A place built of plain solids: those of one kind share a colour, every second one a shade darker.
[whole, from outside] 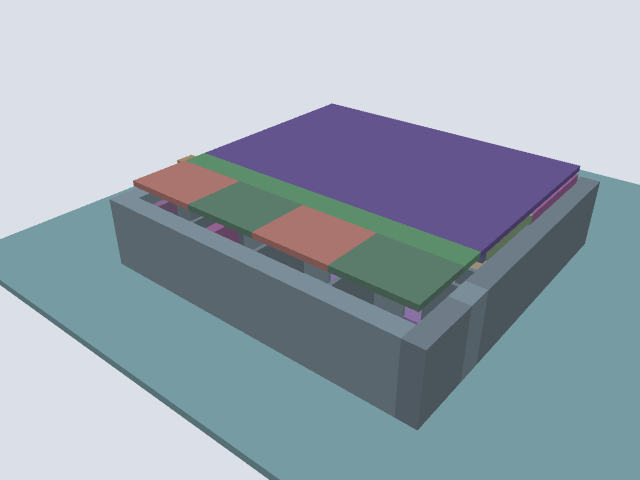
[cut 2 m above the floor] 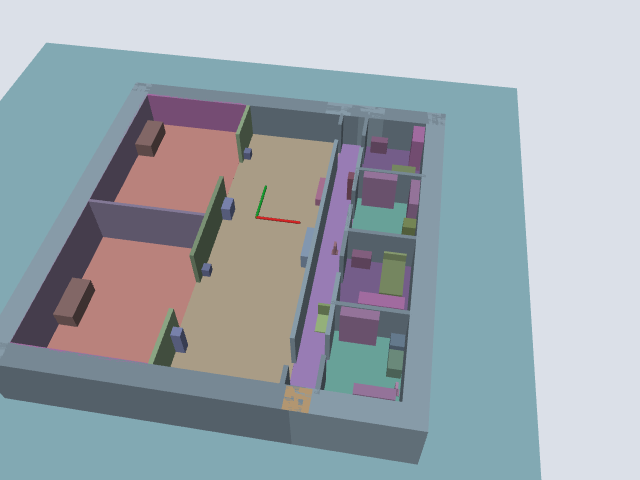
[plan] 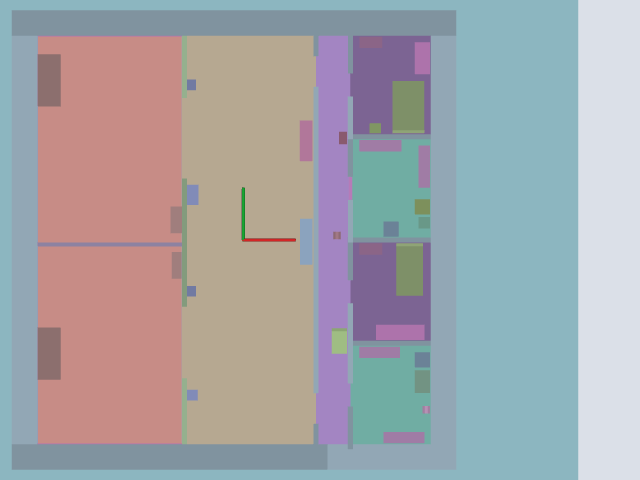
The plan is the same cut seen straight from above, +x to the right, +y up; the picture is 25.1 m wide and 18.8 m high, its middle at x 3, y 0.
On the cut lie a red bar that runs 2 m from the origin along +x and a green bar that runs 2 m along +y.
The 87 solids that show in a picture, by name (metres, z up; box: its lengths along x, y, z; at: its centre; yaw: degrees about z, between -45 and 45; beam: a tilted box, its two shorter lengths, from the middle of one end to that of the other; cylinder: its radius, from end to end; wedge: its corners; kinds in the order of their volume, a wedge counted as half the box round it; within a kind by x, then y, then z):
{
 "ground_under_all_1": {"box": [32.18, 32.81, 0.4], "at": [-2.98, 0.0, -0.75]},
 "wall_1": {"box": [1.0, 17.99, 3.8], "at": [-8.57, 0.0, 1.3]},
 "wall_2": {"box": [12.81, 1.0, 3.8], "at": [-2.67, -8.5, 1.3]},
 "wall_3": {"box": [12.81, 1.0, 3.8], "at": [-2.67, 8.5, 1.3]},
 "wall_4": {"box": [1.08, 1.0, 3.8], "at": [2.48, -8.5, 1.3]},
 "wall_5": {"box": [0.2, 1.0, 3.8], "at": [2.84, -7.7, 1.3]},
 "wall_6": {"box": [0.2, 12.0, 3.8], "at": [2.84, 0.0, 1.3]},
 "wall_7": {"box": [0.2, 1.0, 3.8], "at": [2.84, 7.7, 1.3]},
 "wall_8": {"box": [3.15, 1.0, 3.8], "at": [3.52, 8.5, 1.3]},
 "wall_9": {"box": [0.2, 1.68, 3.8], "at": [4.19, -7.36, 1.3]},
 "wall_10": {"box": [0.2, 1.68, 3.8], "at": [4.19, -7.36, 1.3]},
 "wall_11": {"box": [0.2, 1.68, 3.8], "at": [4.19, -4.78, 1.3]},
 "wall_12": {"box": [0.2, 3.15, 3.8], "at": [4.19, -4.05, 1.3]},
 "wall_13": {"box": [0.2, 1.68, 3.8], "at": [4.19, -3.31, 1.3]},
 "wall_14": {"box": [0.2, 1.68, 3.8], "at": [4.19, -0.74, 1.3]},
 "wall_15": {"box": [0.2, 3.15, 3.8], "at": [4.19, 0.0, 1.3]},
 "wall_16": {"box": [0.2, 1.68, 3.8], "at": [4.19, 0.74, 1.3]},
 "wall_17": {"box": [0.2, 1.68, 3.8], "at": [4.19, 3.31, 1.3]},
 "wall_18": {"box": [0.2, 1.68, 3.8], "at": [4.19, 4.78, 1.3]},
 "wall_19": {"box": [0.2, 1.68, 3.8], "at": [4.19, 7.36, 1.3]},
 "wall_20": {"box": [0.2, 1.68, 3.8], "at": [4.19, 7.36, 1.3]},
 "wall_21": {"box": [1.08, 1.0, 3.8], "at": [4.55, -8.5, 1.3]},
 "wall_22": {"box": [5.05, 1.0, 3.8], "at": [5.82, -8.5, 1.3]},
 "wall_23": {"box": [3.45, 0.2, 3.8], "at": [5.82, -4.05, 1.3]},
 "wall_24": {"box": [3.45, 0.2, 3.8], "at": [5.82, 0.0, 1.3]},
 "wall_25": {"box": [3.45, 0.2, 3.8], "at": [5.82, 4.05, 1.3]},
 "wall_26": {"box": [5.05, 1.0, 3.8], "at": [5.82, 8.5, 1.3]},
 "wall_27": {"box": [1.0, 5.85, 3.8], "at": [7.84, -6.07, 1.3]},
 "wall_28": {"box": [1.0, 5.85, 3.8], "at": [7.84, -2.02, 1.3]},
 "wall_29": {"box": [1.0, 5.85, 3.8], "at": [7.84, 2.02, 1.3]},
 "wall_30": {"box": [1.0, 5.85, 3.8], "at": [7.84, 6.07, 1.3]},
 "floor_upper_1": {"box": [5.25, 16.19, 1.19], "at": [0.21, 0.0, -0.01]},
 "floor_lower_1": {"box": [5.64, 7.72, 0.6], "at": [-5.23, -4.12, -0.3]},
 "floor_lower_2": {"box": [5.64, 8.07, 1.19], "at": [-5.23, 3.94, -0.01]},
 "ceil_hall_1": {"box": [11.01, 16.19, 0.3], "at": [-2.67, 0.0, 3.99]},
 "floor_bedroom_1": {"box": [3.25, 4.05, 1.19], "at": [5.82, -2.02, -0.01]},
 "floor_bedroom_2": {"box": [3.25, 4.05, 1.19], "at": [5.82, 6.07, -0.01]},
 "floor_wetroom_1": {"box": [3.25, 4.05, 1.19], "at": [5.82, -6.07, -0.01]},
 "floor_wetroom_2": {"box": [3.25, 4.05, 1.19], "at": [5.82, 2.02, -0.01]},
 "floor_back_corridor_1": {"box": [1.35, 16.19, 1.19], "at": [3.52, 0.0, -0.01]},
 "leaf_far_1": {"box": [0.12, 16.19, 4.27], "at": [-8.11, 0.0, 1.53]},
 "ceil_bedroom_1": {"box": [3.25, 4.05, 0.3], "at": [5.82, -2.02, 3.99]},
 "ceil_bedroom_2": {"box": [3.25, 4.05, 0.3], "at": [5.82, 6.07, 3.99]},
 "ceil_wetroom_1": {"box": [3.25, 4.05, 0.3], "at": [5.82, -6.07, 3.99]},
 "ceil_wetroom_2": {"box": [3.25, 4.05, 0.3], "at": [5.82, 2.02, 3.99]},
 "ceil_back_corridor_1": {"box": [1.35, 16.19, 0.3], "at": [3.52, 0.0, 3.99]},
 "pier_1": {"box": [0.2, 2.68, 3.09], "at": [-2.31, -6.76, 2.13]},
 "pier_2": {"box": [0.2, 5.03, 3.09], "at": [-2.31, -0.1, 2.13]},
 "pier_3": {"box": [0.2, 2.53, 3.09], "at": [-2.31, 6.83, 2.13]},
 "leaf_1": {"box": [5.64, 0.12, 4.27], "at": [-5.23, -8.04, 1.53]},
 "leaf_2": {"box": [5.64, 0.12, 4.27], "at": [-5.23, 8.04, 1.53]},
 "shelves_wetroom_1": {"box": [1.6, 0.45, 2.0], "at": [5.34, -4.4, 1.59]},
 "shelves_wetroom_2": {"box": [1.65, 0.45, 2.0], "at": [5.37, 3.69, 1.59]},
 "shelves_wetroom_3": {"box": [1.6, 0.45, 2.0], "at": [6.29, -7.74, 1.59]},
 "shelves_wetroom_4": {"box": [0.45, 1.65, 2.0], "at": [7.08, 2.87, 1.59]},
 "door_leaf_1": {"box": [1.0, 0.97, 4.46], "at": [3.52, -8.51, 1.63]},
 "partition_1": {"box": [5.64, 0.16, 4.27], "at": [-5.23, -0.17, 1.53]},
 "wardrobe_bedroom_1": {"box": [1.9, 0.6, 2.06], "at": [6.14, -3.62, 1.61]},
 "wardrobe_bedroom_2": {"box": [0.6, 1.25, 2.06], "at": [7.01, 7.12, 1.61]},
 "furn_lower_1": {"box": [0.9, 2.05, 0.81], "at": [-7.6, -4.45, 0.4]},
 "furn_lower_2": {"box": [0.9, 2.05, 0.81], "at": [-7.6, 6.25, 0.99]},
 "furn_lower_3": {"box": [0.45, 1.05, 0.76], "at": [-2.63, 0.79, 0.96]},
 "furn_lower_4": {"box": [0.4, 1.05, 0.91], "at": [-2.61, -0.99, 0.45]},
 "bed_bedroom_1": {"box": [1.25, 0.12, 0.45], "at": [6.46, 4.24, 1.31]},
 "bed_bedroom_2": {"box": [1.25, 2.05, 0.51], "at": [6.46, 5.2, 0.84]},
 "bed_bedroom_3": {"box": [1.05, 2.05, 0.51], "at": [6.51, -1.16, 0.84]},
 "bed_bedroom_4": {"box": [1.05, 0.12, 0.45], "at": [6.51, -0.19, 1.31]},
 "sideboard_upper_1": {"box": [0.5, 1.8, 0.85], "at": [2.46, -0.07, 1.01]},
 "beside_upper_1": {"box": [0.36, 0.42, 0.47], "at": [-2.03, -2.0, 0.82]},
 "beside_upper_2": {"box": [0.36, 0.42, 0.47], "at": [-2.03, 6.08, 0.82]},
 "beside_upper_3": {"box": [0.42, 0.42, 1.35], "at": [-2.0, -6.08, 1.26]},
 "beside_upper_4": {"box": [0.45, 0.8, 0.81], "at": [-1.99, 1.76, 0.99]},
 "chest_bedroom_1": {"box": [0.9, 0.45, 0.81], "at": [4.99, -0.35, 0.99]},
 "chest_bedroom_2": {"box": [0.9, 0.45, 0.81], "at": [4.99, 7.74, 0.99]},
 "machine_wetroom_1": {"box": [0.6, 0.6, 0.85], "at": [5.79, 0.43, 1.01]},
 "machine_wetroom_2": {"box": [0.6, 0.6, 0.85], "at": [7.01, -4.7, 1.01]},
 "fridge_wetroom_1": {"box": [0.6, 0.6, 1.5], "at": [7.01, 1.3, 1.34]},
 "hamper_wetroom_1": {"box": [0.6, 0.9, 0.72], "at": [7.01, -5.55, 0.95]},
 "settle_upper_1": {"box": [0.5, 1.6, 0.46], "at": [2.46, 3.88, 0.81]},
 "rack_back_corridor_1": {"box": [0.32, 0.5, 1.5], "at": [3.9, 4.0, 1.34]},
 "bin_wetroom_1": {"box": [0.45, 0.45, 0.91], "at": [7.08, 0.67, 1.04]},
 "step_saddle_1": {"box": [0.14, 0.9, 1.2], "at": [4.19, 2.02, 0.0]},
 "bedside_bedroom_1": {"box": [0.45, 0.4, 0.51], "at": [5.17, 4.38, 0.84]},
 "trolley_back_corridor_1": {"box": [0.6, 1.0, 0.06], "at": [3.76, -3.96, 0.79]},
 "trolley_back_corridor_2": {"box": [0.6, 0.12, 0.72], "at": [3.76, -3.52, 1.18]},
 "wet_sign_back_corridor_1": {"box": [0.12, 0.3, 0.6], "at": [3.66, 0.18, 0.93]},
 "wet_sign_wetroom_1": {"box": [0.3, 0.3, 0.045], "at": [7.16, -6.65, 0.61]}
}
